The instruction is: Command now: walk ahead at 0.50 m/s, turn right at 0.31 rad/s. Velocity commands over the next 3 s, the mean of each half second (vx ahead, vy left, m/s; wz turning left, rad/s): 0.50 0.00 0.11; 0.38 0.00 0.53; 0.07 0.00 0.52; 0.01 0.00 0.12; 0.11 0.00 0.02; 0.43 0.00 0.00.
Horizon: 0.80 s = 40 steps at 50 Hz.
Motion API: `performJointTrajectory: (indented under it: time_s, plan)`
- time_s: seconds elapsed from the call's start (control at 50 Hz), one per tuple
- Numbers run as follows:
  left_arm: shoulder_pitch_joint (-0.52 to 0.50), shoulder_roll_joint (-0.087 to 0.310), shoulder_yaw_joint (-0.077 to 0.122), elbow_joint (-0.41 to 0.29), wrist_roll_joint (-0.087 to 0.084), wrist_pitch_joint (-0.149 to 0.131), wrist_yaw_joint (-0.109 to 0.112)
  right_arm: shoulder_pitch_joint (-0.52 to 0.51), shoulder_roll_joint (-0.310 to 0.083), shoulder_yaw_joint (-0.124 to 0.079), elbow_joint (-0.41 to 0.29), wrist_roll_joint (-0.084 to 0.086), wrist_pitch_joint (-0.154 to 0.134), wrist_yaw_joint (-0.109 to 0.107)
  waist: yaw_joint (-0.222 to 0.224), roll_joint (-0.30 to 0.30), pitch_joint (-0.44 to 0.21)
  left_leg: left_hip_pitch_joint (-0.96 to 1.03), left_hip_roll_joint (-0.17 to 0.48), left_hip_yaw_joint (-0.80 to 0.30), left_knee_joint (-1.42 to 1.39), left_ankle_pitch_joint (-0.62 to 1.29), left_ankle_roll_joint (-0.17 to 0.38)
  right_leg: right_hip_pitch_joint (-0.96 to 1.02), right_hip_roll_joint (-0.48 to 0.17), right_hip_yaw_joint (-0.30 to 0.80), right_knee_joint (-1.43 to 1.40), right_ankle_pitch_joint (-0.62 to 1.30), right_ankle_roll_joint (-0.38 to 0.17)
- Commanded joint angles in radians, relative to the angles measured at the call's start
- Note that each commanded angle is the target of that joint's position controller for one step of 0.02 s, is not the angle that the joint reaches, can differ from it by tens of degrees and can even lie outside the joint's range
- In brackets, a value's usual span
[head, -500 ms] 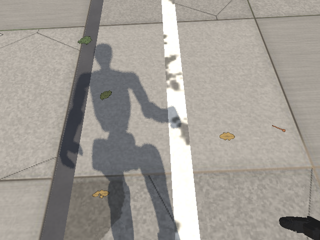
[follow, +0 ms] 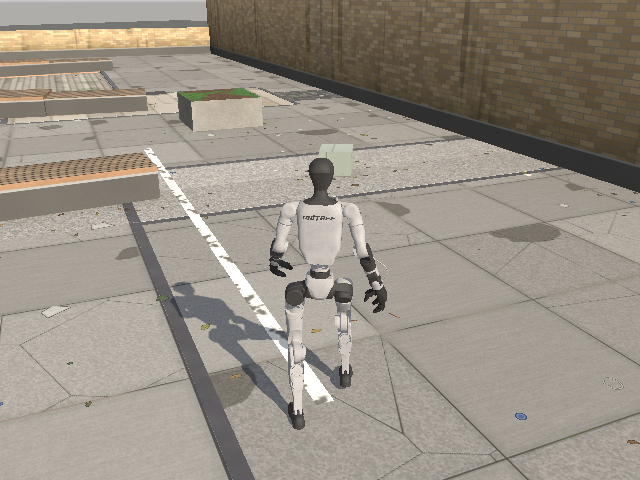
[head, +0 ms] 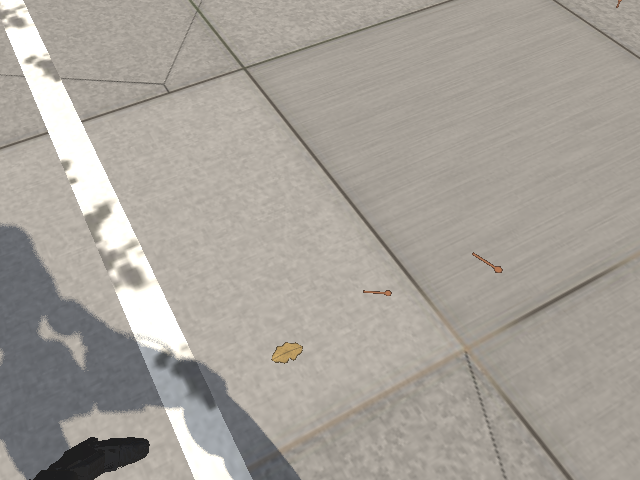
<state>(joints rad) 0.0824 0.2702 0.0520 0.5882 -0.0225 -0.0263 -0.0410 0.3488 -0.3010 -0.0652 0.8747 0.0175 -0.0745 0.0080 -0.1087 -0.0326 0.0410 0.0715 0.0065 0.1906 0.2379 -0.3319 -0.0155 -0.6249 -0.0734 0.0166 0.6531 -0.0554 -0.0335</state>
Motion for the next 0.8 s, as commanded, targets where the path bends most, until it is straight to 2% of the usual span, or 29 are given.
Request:
performJointTrajectory:
  time_s: [0.02,0.04,0.06,0.08,0.1,0.12,0.14,0.16,0.18,0.2,0.24,0.3,0.34,0.4,0.46,0.5,0.52,0.56,0.58,0.6,0.62,0.64,0.66,0.68,0.7,0.72,0.74,0.76,0.8]
  plan:
    - [-0.066,0.078,0.023,-0.100,0.007,-0.021,-0.010,-0.008,-0.205,-0.045,-0.029,0.018,0.006,-0.004,0.063,0.114,0.022,0.010,0.285,-0.099,0.024,0.748,0.162,0.073,0.058,-0.059,-0.073,-0.093,-0.048]
    - [0.012,0.108,0.039,-0.082,0.013,-0.019,-0.008,-0.015,-0.217,-0.046,-0.024,0.021,0.012,-0.008,0.120,0.128,-0.035,0.013,0.275,-0.074,0.137,0.913,0.146,0.199,0.091,-0.082,-0.102,-0.103,-0.072]
    - [0.164,0.150,0.065,-0.035,0.013,-0.016,0.000,-0.021,-0.207,-0.039,-0.023,0.020,0.016,-0.013,0.203,0.115,-0.122,-0.052,0.241,-0.034,0.313,0.975,0.119,0.428,0.127,-0.099,-0.158,-0.033,-0.102]
    - [0.328,0.213,0.090,0.004,0.013,-0.006,0.016,-0.020,-0.166,-0.019,-0.041,-0.002,0.011,-0.017,0.272,0.059,-0.230,-0.278,0.205,-0.024,0.575,0.725,0.081,0.741,0.026,0.045,-0.114,0.014,-0.143]
    - [0.344,0.321,0.100,0.011,0.013,-0.008,0.025,0.088,-0.030,0.027,-0.084,-0.031,-0.009,-0.003,0.173,-0.212,-0.360,-0.682,0.023,-0.060,0.958,-0.132,0.016,1.055,-0.262,0.578,-0.185,-0.121,-0.316]
    - [0.371,0.231,0.077,-0.002,0.015,-0.016,0.023,0.034,-0.114,0.011,-0.056,0.004,-0.032,0.007,0.239,-0.122,-0.464,-0.764,0.009,-0.261,1.102,-0.264,0.023,1.058,-0.327,0.745,-0.298,-0.185,-0.348]
    - [0.320,0.189,0.060,0.013,0.023,-0.026,0.020,-0.067,-0.158,-0.005,-0.094,0.041,-0.040,0.012,0.241,-0.090,-0.295,-0.841,0.053,-0.266,1.123,-0.196,0.034,0.940,-0.289,0.558,-0.312,-0.105,-0.296]
    - [0.264,0.163,0.052,0.022,0.020,-0.034,0.020,-0.105,-0.141,0.000,-0.103,0.038,-0.042,0.009,0.204,-0.045,-0.198,-0.826,0.098,-0.258,1.054,-0.107,0.040,0.797,-0.239,0.411,-0.323,-0.016,-0.255]
    - [0.211,0.130,0.042,0.027,0.023,-0.040,0.018,-0.118,-0.133,-0.002,-0.096,0.018,-0.038,0.005,0.169,-0.023,-0.136,-0.790,0.126,-0.255,0.989,-0.050,0.034,0.677,-0.202,0.319,-0.352,0.050,-0.230]
    - [0.175,0.102,0.034,0.026,0.031,-0.048,0.017,-0.089,-0.129,-0.007,-0.084,0.013,-0.024,0.006,0.133,-0.040,-0.112,-0.723,0.146,-0.268,0.958,-0.004,0.029,0.590,-0.178,0.254,-0.391,0.088,-0.216]
    - [0.149,0.097,0.037,0.043,0.032,-0.068,0.017,-0.037,-0.085,-0.002,-0.062,0.015,0.006,0.005,0.096,-0.037,-0.093,-0.659,0.146,-0.275,0.926,0.045,0.012,0.499,-0.174,0.184,-0.464,0.095,-0.221]
    - [0.149,0.113,0.045,0.080,0.040,-0.088,0.026,-0.091,-0.061,0.000,-0.080,0.010,0.028,-0.003,0.093,-0.018,-0.023,-0.729,0.139,-0.305,0.825,0.161,-0.012,0.462,-0.170,0.073,-0.525,0.115,-0.207]
    - [0.156,0.116,0.045,0.099,0.042,-0.090,0.034,-0.131,-0.055,0.000,-0.091,0.006,0.025,0.002,0.104,-0.017,-0.006,-0.752,0.126,-0.307,0.711,0.290,-0.013,0.483,-0.148,-0.005,-0.535,0.123,-0.181]
    - [0.168,0.136,0.049,0.120,0.036,-0.088,0.043,-0.223,-0.033,0.010,-0.118,0.002,0.016,0.020,0.140,-0.009,0.023,-0.716,0.105,-0.247,0.527,0.438,-0.002,0.495,-0.134,-0.095,-0.552,0.119,-0.148]
    - [0.221,0.155,0.057,0.158,0.024,-0.074,0.048,-0.308,-0.023,0.017,-0.160,0.001,0.015,0.037,0.177,0.006,0.053,-0.748,0.095,-0.217,0.428,0.434,0.023,0.596,-0.169,-0.130,-0.533,0.142,-0.137]
    - [0.240,0.167,0.063,0.176,0.014,-0.058,0.052,-0.344,-0.031,0.016,-0.191,0.001,0.016,0.049,0.183,0.001,0.060,-0.783,0.085,-0.194,0.392,0.360,0.047,0.685,-0.195,-0.145,-0.487,0.208,-0.125]
    - [0.239,0.175,0.066,0.181,0.010,-0.048,0.055,-0.350,-0.037,0.014,-0.205,0.001,0.016,0.055,0.176,-0.007,0.055,-0.780,0.074,-0.176,0.381,0.309,0.062,0.720,-0.205,-0.154,-0.451,0.286,-0.115]
    - [0.219,0.204,0.074,0.179,0.007,-0.031,0.065,-0.305,-0.066,-0.002,-0.217,0.001,0.021,0.062,0.135,-0.045,-0.003,-0.677,0.013,-0.112,0.384,0.198,0.100,0.756,-0.206,-0.184,-0.319,0.621,-0.089]
    - [0.209,0.214,0.076,0.175,0.007,-0.020,0.071,-0.221,-0.095,-0.019,-0.204,0.003,0.025,0.060,0.085,-0.058,-0.061,-0.562,-0.029,-0.085,0.386,0.157,0.125,0.749,-0.194,-0.199,-0.188,0.765,-0.072]
    - [0.194,0.210,0.071,0.170,0.004,-0.013,0.076,-0.070,-0.143,-0.049,-0.170,0.005,0.027,0.051,0.000,-0.040,-0.141,-0.343,-0.073,-0.080,0.332,0.198,0.161,0.670,-0.157,-0.227,0.018,0.769,-0.039]
    - [0.217,0.176,0.054,0.153,0.021,-0.021,0.081,0.082,-0.232,-0.082,-0.143,0.008,0.037,0.030,-0.057,0.072,-0.240,-0.039,0.040,-0.289,0.305,0.222,0.223,0.434,-0.109,-0.230,0.324,0.465,0.007]
    - [0.327,0.026,0.007,0.107,0.049,-0.052,0.059,0.057,-0.318,-0.092,-0.153,0.014,0.030,0.027,0.072,0.311,-0.335,0.292,0.290,-0.874,0.207,0.055,0.430,-0.021,0.116,-0.114,0.668,-0.502,0.074]
    - [0.214,0.112,0.017,0.104,0.011,-0.092,0.042,0.089,-0.231,-0.069,-0.175,0.007,0.020,0.029,-0.015,0.186,-0.424,0.350,0.319,-1.023,0.079,-0.044,0.434,-0.134,0.111,0.091,0.755,-0.535,0.051]
    - [0.121,0.153,0.027,0.074,-0.023,-0.112,0.033,0.051,-0.183,-0.057,-0.172,-0.001,0.011,0.027,-0.025,0.144,-0.278,0.255,0.293,-0.872,0.060,0.015,0.382,-0.204,0.061,0.093,0.728,-0.443,0.026]
    - [0.099,0.143,0.022,0.069,-0.010,-0.123,0.039,-0.011,-0.160,-0.050,-0.183,0.003,0.007,0.025,0.018,0.056,-0.191,0.107,0.250,-0.757,0.062,0.109,0.348,-0.175,0.016,0.085,0.640,-0.359,0.016]
    - [0.090,0.148,0.028,0.076,0.018,-0.123,0.046,-0.076,-0.127,-0.040,-0.197,0.002,0.008,0.022,0.058,0.032,-0.127,-0.033,0.214,-0.665,0.052,0.228,0.327,-0.112,-0.011,0.077,0.551,-0.316,0.024]
    - [0.104,0.157,0.036,0.076,0.028,-0.112,0.048,-0.119,-0.111,-0.032,-0.221,-0.015,0.008,0.016,0.094,0.056,-0.099,-0.136,0.193,-0.610,0.038,0.400,0.323,-0.038,-0.024,0.080,0.521,-0.293,0.035]
    - [0.119,0.154,0.039,0.074,0.034,-0.099,0.050,-0.139,-0.113,-0.032,-0.232,-0.019,0.010,0.012,0.116,0.061,-0.088,-0.195,0.181,-0.572,0.033,0.546,0.325,0.004,-0.023,0.073,0.491,-0.295,0.053]
    - [0.138,0.121,0.031,0.076,0.041,-0.076,0.056,-0.143,-0.138,-0.040,-0.231,-0.018,0.012,0.000,0.137,0.052,-0.077,-0.292,0.152,-0.474,0.044,0.779,0.317,0.049,-0.006,0.039,0.390,-0.272,0.089]
